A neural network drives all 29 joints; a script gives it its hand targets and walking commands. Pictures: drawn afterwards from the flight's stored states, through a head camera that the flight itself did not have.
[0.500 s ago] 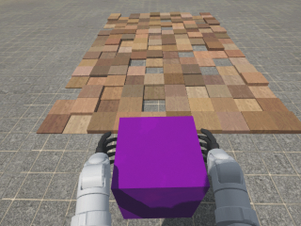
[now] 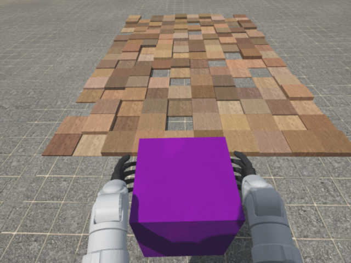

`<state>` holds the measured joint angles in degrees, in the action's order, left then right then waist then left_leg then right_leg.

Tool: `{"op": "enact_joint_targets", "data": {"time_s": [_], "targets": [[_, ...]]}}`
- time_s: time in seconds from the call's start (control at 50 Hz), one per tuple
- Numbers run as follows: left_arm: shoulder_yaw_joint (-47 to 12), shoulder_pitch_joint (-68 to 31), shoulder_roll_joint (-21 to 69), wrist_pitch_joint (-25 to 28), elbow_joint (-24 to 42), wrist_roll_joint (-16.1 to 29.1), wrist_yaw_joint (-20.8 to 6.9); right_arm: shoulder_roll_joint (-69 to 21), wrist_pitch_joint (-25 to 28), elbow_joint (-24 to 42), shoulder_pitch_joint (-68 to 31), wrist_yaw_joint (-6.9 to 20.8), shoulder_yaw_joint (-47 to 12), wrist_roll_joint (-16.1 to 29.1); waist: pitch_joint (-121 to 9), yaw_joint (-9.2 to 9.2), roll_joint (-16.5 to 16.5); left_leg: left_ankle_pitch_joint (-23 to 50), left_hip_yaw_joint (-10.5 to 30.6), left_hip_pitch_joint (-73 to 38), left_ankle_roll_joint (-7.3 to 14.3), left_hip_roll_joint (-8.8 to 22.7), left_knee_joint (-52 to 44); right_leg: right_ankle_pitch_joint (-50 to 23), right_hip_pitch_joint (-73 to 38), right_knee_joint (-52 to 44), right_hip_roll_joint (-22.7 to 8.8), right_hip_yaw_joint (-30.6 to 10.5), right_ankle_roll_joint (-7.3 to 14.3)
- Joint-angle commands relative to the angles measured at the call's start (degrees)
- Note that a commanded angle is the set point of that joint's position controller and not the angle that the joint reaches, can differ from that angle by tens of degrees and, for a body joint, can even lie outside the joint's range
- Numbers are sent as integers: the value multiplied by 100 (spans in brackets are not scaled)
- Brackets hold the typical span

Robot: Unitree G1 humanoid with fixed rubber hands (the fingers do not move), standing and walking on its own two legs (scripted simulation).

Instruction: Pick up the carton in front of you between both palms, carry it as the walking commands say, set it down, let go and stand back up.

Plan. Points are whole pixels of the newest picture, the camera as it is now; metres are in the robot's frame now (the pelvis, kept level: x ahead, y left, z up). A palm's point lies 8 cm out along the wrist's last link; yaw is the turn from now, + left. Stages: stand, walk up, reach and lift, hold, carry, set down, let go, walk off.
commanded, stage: hold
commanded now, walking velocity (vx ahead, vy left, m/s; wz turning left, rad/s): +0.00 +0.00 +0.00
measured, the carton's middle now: (183, 199) +0.29 +0.00 -0.02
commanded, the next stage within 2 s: carry in 0.40 s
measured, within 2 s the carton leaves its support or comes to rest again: neither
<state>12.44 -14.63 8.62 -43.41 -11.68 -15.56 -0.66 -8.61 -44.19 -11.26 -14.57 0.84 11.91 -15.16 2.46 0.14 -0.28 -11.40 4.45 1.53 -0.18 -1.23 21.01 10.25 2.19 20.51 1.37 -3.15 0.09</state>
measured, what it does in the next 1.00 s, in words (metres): walks ahead: right foot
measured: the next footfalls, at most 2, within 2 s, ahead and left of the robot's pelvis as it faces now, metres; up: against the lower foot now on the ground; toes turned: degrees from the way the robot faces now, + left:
right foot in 0.88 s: +0.22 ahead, -0.09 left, +0.00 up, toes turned -8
left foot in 1.28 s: +0.54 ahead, +0.15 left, +0.00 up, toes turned +14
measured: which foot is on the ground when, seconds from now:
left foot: down 0.00-0.90, up 0.92-1.00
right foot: down 0.00-0.66, up 0.68-0.86, down 0.88-1.00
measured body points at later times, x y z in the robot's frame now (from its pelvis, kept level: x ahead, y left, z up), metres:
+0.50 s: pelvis +0.01 +0.00 +0.00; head -0.04 +0.00 +0.45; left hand +0.30 +0.15 +0.04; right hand +0.30 -0.15 +0.04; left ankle +0.01 +0.12 -0.74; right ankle +0.02 -0.12 -0.74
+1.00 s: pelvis +0.18 +0.00 -0.01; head +0.18 +0.00 +0.44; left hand +0.45 +0.16 +0.07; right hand +0.46 -0.14 +0.07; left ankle +0.08 +0.10 -0.68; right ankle +0.18 -0.08 -0.75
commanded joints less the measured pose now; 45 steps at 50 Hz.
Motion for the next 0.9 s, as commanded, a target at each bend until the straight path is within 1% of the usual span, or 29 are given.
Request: {"op": "enact_joint_targets", "data": {"time_s": [0.0, 0.14, 0.36, 0.38, 0.4, 0.42, 0.44, 0.46, 0.48, 0.5, 0.54, 0.56, 0.58, 0.6, 0.62, 0.64, 0.66, 0.68, 0.7, 0.72, 0.74, 0.76, 0.78, 0.8, 0.82, 0.84, 0.86, 0.88], "targets": [[-3027, -2558, 5038, 146, 317, 1417, -1212, -5083, 183, 333, -2538, 1138, -3016, 1393, -1326, 1, 7, 939, 64, 38, -14, -350, -325, -1008, -477, -216, 322, -129, -39], [-3057, -2484, 5015, 135, 396, 1438, -1201, -5052, 172, 420, -2468, 1131, -3054, 1411, -1297, 2, 10, 942, 67, 36, -14, -354, -331, -1010, -462, -217, 322, -131, -36], [-3032, -2595, 5040, 134, 329, 1417, -1206, -5043, 180, 362, -2588, 1149, -3030, 1393, -1232, 4, 2, 721, 60, 87, -8, -341, -326, -747, -379, -207, 316, -114, -12], [-3197, -2861, 5090, 87, 270, 1478, -1226, -5074, 138, 310, -2854, 1174, -3094, 1424, -1421, 11, 10, -189, 97, 848, 89, 658, -20, 347, 327, 176, -656, 21, 65], [-3153, -2794, 5089, 71, 292, 1547, -1231, -5113, 120, 345, -2868, 1183, -3120, 1498, -1374, -15, 28, -1609, 257, 1030, 139, 636, -197, 1734, 582, -17, -651, -191, 109], [-3285, -2849, 5118, 64, 457, 1615, -1223, -5142, 111, 465, -2887, 1178, -3230, 1580, -1200, -20, 15, -2743, 276, 1381, 161, 538, -264, 2811, 921, -91, -586, -235, 129], [-3392, -2964, 5116, 42, 610, 1673, -1207, -5139, 97, 598, -2979, 1160, -3353, 1648, -1095, -18, 8, -3061, 267, 1631, 167, 491, -191, 3138, 1055, -69, -606, -280, 146], [-3505, -3012, 5131, 2, 748, 1754, -1186, -5148, 65, 748, -3075, 1136, -3474, 1728, -1122, -22, 33, -2690, 191, 1748, 165, 469, -6, 2817, 1007, -23, -653, -319, 176], [-3647, -2982, 5149, -64, 888, 1837, -1155, -5175, -6, 897, -3076, 1110, -3618, 1815, -1395, -25, 113, -2015, 36, 1757, 147, 418, 203, 2281, 846, -29, -722, -359, 214], [-3781, -2889, 5131, -162, 1022, 1928, -1113, -5163, -107, 1046, -2994, 1085, -3782, 1932, -1749, -35, 289, -1546, -138, 1676, 129, 347, 531, 2062, 706, -117, -856, -543, 297], [-4010, -2729, 5016, -432, 1309, 2090, -1019, -5056, -385, 1351, -2914, 1047, -4078, 2171, -2025, -45, 765, -1328, -583, 1843, 53, 113, 1182, 2639, 634, -588, -1302, -1216, 540], [-4091, -2693, 4929, -599, 1450, 2152, -970, -4983, -548, 1490, -2913, 1029, -4189, 2273, -1887, -32, 913, -1359, -787, 1899, 39, 58, 1048, 2946, 796, -726, -1468, -1367, 640], [-4173, -2705, 4820, -776, 1629, 2226, -926, -4904, -715, 1622, -2932, 1009, -4265, 2372, -1747, -12, 878, -1342, -880, 1713, 59, 84, 707, 3084, 1101, -693, -1468, -1215, 636], [-4250, -2709, 4740, -954, 1758, 2323, -890, -4832, -888, 1723, -2962, 989, -4314, 2465, -1669, -5, 721, -1257, -880, 1241, 90, 108, 363, 2921, 1516, -471, -1274, -851, 531], [-4347, -2723, 4663, -1132, 1918, 2436, -865, -4762, -1059, 1777, -2936, 965, -4339, 2536, -1652, 2, 302, -1316, -546, 776, 170, 324, 43, 2468, 1878, 64, -946, -283, 365], [-4446, -2785, 4638, -1305, 2081, 2569, -855, -4691, -1222, 1796, -2739, 933, -4350, 2591, -1650, 72, -592, -1837, 582, 297, 434, 1034, -493, 1911, 2497, 1241, -540, 376, 147], [-4524, -2797, 4662, -1468, 2168, 2719, -862, -4654, -1372, 1848, -2556, 895, -4382, 2643, -1548, 128, -1384, -1639, 1873, -365, 793, 1781, -873, 1644, 3588, 2277, -220, 912, -50], [-4665, -2837, 4748, -1614, 2378, 2888, -883, -4656, -1497, 2044, -2458, 840, -4436, 2667, -1337, 144, -1456, -752, 2356, -652, 1152, 2159, -853, 1981, 4228, 2290, -265, 925, -35], [-4779, -2887, 4851, -1738, 2527, 3044, -905, -4680, -1619, 2333, -2470, 793, -4490, 2707, -1354, 175, -1053, 39, 2195, -861, 1270, 2167, -752, 2084, 4334, 2351, -364, 815, 3], [-4812, -2798, 4910, -1848, 2616, 3173, -919, -4745, -1740, 2617, -2528, 754, -4555, 2807, -1526, 191, -761, 479, 1840, -1007, 1225, 2112, -685, 2012, 4245, 2202, -369, 836, 12], [-4839, -2680, 4948, -1944, 2751, 3275, -920, -4789, -1849, 2893, -2507, 727, -4618, 2898, -1698, 194, -680, 715, 1423, -998, 1092, 1988, -631, 1730, 3958, 1915, -324, 922, -6], [-4856, -2548, 4970, -2029, 2884, 3326, -911, -4815, -1952, 3114, -2440, 718, -4659, 2962, -1839, 189, -797, 988, 1003, -898, 946, 1805, -557, 1381, 3588, 1611, -227, 1059, -36], [-4843, -2402, 4988, -2109, 3000, 3328, -895, -4849, -2055, 3249, -2347, 730, -4681, 3020, -1972, 175, -936, 1107, 640, -764, 829, 1633, -491, 1105, 3179, 1312, -130, 1198, -59], [-4815, -2219, 4985, -2187, 3119, 3293, -873, -4879, -2147, 3340, -2200, 753, -4696, 3057, -2061, 149, -1006, 1053, 339, -545, 739, 1500, -409, 836, 2703, 954, -50, 1349, -73], [-4779, -2002, 4978, -2258, 3208, 3236, -851, -4917, -2230, 3404, -2094, 781, -4705, 3088, -2126, 69, -912, 837, -51, -101, 632, 1321, -186, 355, 1917, 407, 37, 1553, -80], [-4746, -1823, 4955, -2319, 3292, 3173, -829, -4951, -2301, 3419, -1905, 810, -4716, 3099, -2250, 15, -666, 832, -441, 625, 495, 1134, 247, -33, 713, 22, 83, 1665, -49], [-4711, -1655, 4898, -2378, 3351, 3103, -807, -4927, -2357, 3398, -1688, 836, -4706, 3091, -2501, -33, -304, 760, -750, 1585, 310, 1008, 946, 28, -694, -11, -284, 1300, 96], [-4648, -1512, 4850, -2452, 3333, 3039, -788, -4779, -2437, 3489, -1804, 858, -4683, 3120, -2719, -156, 759, -356, -1156, 2778, 43, 654, 2469, 1456, -1630, -654, -1593, -614, 502]]}}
